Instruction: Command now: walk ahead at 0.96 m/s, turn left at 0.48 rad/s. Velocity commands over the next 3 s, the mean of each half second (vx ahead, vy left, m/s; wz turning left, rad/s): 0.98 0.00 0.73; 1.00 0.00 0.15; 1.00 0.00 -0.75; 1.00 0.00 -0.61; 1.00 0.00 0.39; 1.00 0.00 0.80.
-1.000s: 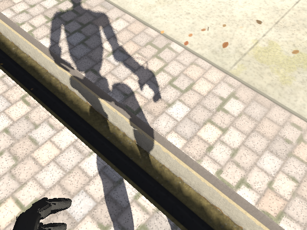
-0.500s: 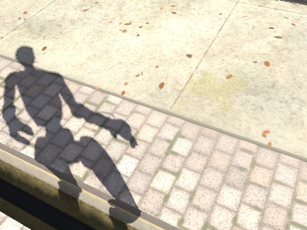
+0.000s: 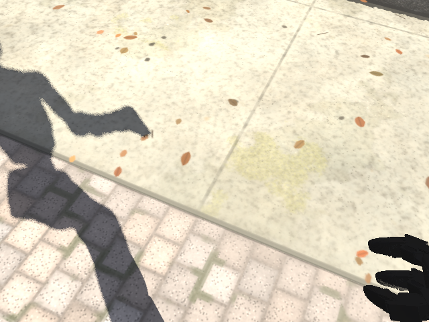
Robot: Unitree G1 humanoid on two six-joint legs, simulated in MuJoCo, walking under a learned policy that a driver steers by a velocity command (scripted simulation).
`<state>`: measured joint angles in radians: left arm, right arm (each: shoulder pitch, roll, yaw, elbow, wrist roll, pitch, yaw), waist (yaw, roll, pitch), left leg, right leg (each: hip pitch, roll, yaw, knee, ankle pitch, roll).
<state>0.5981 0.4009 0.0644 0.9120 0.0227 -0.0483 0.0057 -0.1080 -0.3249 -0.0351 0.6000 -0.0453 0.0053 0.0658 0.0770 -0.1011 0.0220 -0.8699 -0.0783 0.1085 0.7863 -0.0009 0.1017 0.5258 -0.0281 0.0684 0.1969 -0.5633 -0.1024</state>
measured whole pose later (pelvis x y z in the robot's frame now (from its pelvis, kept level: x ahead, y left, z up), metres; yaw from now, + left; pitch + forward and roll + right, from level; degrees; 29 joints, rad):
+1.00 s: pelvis +0.98 +0.25 +0.08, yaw +26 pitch +1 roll +1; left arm 0.41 0.25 0.01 0.87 0.00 -0.06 -0.01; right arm 0.21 -0.26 -0.01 0.77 -0.05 -0.07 0.01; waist 0.06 -0.02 0.01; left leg -0.30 -0.08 0.11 0.57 -0.28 0.10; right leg -0.37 -0.04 0.04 1.32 -0.28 -0.08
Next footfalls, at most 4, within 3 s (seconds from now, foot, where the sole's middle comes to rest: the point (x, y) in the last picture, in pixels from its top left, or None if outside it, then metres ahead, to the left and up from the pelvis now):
0.48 right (244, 230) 0.71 -0.03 -0.68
0.88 left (149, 151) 0.99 0.32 -0.68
1.30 right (156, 67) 1.46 0.37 -0.68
1.72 left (130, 11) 1.86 0.57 -0.68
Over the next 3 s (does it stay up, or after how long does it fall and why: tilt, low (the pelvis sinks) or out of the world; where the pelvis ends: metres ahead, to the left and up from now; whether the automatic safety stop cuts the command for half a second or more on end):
stays up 2.86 0.34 0.07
